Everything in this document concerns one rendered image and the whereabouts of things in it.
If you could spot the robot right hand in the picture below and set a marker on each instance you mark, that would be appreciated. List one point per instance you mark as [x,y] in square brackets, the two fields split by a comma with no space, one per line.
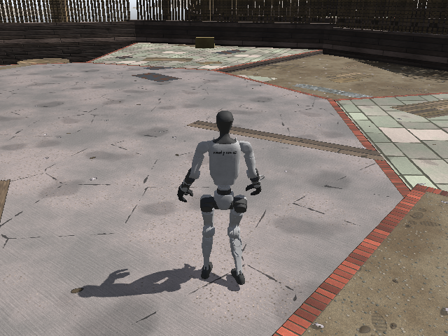
[258,190]

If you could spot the robot left hand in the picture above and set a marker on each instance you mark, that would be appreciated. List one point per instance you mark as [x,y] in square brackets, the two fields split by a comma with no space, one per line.
[181,193]

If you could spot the robot left upper arm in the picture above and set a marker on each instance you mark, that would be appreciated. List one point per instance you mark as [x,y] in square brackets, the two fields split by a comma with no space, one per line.
[201,148]

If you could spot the robot left forearm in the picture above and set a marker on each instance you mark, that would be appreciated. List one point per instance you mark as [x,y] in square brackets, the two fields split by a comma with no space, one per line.
[187,182]

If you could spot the robot left foot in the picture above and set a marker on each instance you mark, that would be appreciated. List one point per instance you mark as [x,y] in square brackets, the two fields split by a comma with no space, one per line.
[205,272]

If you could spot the robot right forearm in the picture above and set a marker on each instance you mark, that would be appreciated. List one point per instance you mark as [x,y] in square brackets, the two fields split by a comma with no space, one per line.
[256,181]

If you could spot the right robot thigh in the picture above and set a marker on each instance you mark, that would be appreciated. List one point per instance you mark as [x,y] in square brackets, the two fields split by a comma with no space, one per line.
[236,214]

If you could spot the robot right upper arm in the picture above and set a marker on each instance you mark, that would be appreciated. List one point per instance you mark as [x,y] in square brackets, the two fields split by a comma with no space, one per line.
[249,159]

